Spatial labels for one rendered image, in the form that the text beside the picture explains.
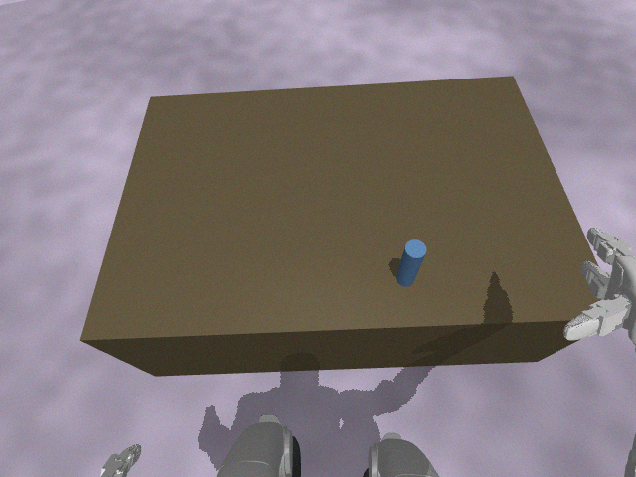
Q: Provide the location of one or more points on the right robot hand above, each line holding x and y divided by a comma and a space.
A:
616, 290

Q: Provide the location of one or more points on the left robot hand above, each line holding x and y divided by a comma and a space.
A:
119, 466

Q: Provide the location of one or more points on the can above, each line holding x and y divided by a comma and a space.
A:
412, 258

